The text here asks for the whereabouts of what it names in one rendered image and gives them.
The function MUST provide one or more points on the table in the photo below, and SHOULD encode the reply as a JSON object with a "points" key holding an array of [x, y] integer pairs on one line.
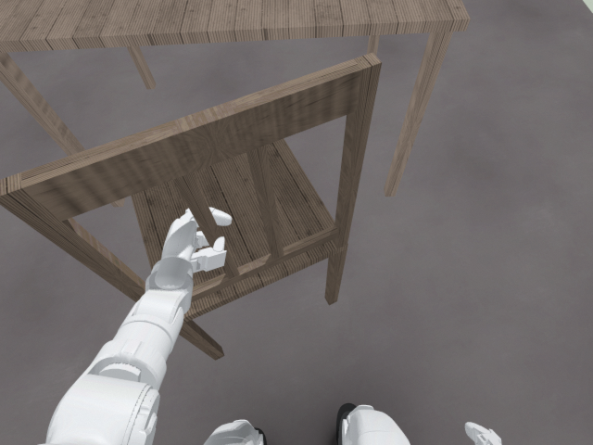
{"points": [[40, 25]]}

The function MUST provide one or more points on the robot left thigh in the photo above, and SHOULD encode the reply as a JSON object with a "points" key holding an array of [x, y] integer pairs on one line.
{"points": [[237, 433]]}

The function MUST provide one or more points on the robot left hand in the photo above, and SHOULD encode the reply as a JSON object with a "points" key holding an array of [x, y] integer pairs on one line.
{"points": [[182, 241]]}

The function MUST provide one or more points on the robot right hand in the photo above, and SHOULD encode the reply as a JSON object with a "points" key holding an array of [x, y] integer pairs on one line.
{"points": [[481, 436]]}

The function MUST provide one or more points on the chair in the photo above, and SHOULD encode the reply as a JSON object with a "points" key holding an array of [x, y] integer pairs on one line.
{"points": [[231, 157]]}

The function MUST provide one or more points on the robot left forearm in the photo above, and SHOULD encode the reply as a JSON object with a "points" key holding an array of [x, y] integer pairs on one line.
{"points": [[144, 341]]}

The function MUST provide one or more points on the robot right foot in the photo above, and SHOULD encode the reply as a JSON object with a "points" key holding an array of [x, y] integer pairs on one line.
{"points": [[343, 412]]}

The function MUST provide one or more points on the robot left upper arm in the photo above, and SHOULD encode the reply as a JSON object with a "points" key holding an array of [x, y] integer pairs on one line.
{"points": [[103, 410]]}

